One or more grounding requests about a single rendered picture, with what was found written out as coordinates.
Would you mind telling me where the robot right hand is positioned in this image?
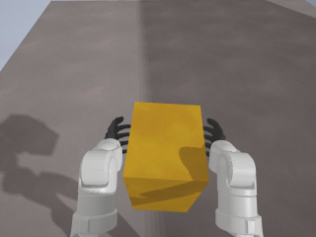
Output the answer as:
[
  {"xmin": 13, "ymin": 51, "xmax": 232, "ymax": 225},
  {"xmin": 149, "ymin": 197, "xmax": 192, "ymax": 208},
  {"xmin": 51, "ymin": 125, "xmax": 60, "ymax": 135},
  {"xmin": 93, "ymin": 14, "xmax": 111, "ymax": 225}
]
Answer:
[{"xmin": 202, "ymin": 118, "xmax": 226, "ymax": 157}]

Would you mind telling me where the robot left forearm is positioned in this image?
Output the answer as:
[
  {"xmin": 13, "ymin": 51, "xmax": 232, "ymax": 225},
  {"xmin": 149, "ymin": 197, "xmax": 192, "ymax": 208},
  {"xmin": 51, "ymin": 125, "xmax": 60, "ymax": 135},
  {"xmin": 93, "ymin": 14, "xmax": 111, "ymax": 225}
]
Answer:
[{"xmin": 70, "ymin": 138, "xmax": 123, "ymax": 237}]

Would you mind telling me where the robot left hand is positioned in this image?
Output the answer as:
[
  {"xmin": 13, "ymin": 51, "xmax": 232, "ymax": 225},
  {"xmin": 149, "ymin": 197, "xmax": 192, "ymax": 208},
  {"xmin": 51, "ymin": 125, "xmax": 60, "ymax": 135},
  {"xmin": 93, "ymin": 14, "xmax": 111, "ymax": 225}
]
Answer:
[{"xmin": 105, "ymin": 117, "xmax": 131, "ymax": 154}]

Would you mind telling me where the robot right forearm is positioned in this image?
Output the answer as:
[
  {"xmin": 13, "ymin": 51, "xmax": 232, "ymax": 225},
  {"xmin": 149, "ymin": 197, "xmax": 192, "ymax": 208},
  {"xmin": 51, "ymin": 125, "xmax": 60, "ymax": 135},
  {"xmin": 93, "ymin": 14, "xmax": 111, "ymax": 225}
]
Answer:
[{"xmin": 208, "ymin": 140, "xmax": 264, "ymax": 237}]

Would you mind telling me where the carton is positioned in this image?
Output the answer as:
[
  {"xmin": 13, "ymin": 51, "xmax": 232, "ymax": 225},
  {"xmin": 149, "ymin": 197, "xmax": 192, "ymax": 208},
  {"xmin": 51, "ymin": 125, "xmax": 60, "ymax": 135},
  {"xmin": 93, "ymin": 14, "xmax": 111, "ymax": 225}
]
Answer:
[{"xmin": 122, "ymin": 102, "xmax": 209, "ymax": 212}]

